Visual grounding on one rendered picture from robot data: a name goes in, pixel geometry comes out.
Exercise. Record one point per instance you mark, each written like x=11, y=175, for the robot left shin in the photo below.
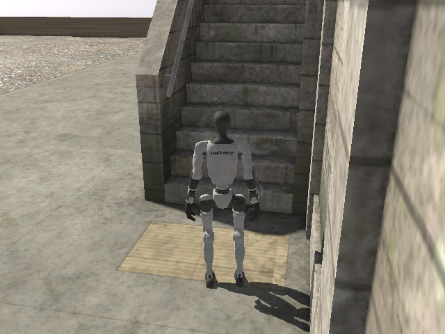
x=208, y=255

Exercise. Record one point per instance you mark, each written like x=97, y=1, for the right robot forearm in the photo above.
x=252, y=189

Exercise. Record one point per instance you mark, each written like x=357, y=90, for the right robot upper arm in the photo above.
x=246, y=159

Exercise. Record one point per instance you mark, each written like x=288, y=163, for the humanoid robot torso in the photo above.
x=222, y=160

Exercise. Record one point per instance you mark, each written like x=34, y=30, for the robot right hand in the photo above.
x=255, y=211

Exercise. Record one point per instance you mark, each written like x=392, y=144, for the left robot forearm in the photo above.
x=192, y=189

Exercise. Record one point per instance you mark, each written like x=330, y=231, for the robot left hand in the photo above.
x=189, y=212

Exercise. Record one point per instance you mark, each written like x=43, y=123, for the left robot upper arm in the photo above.
x=200, y=147

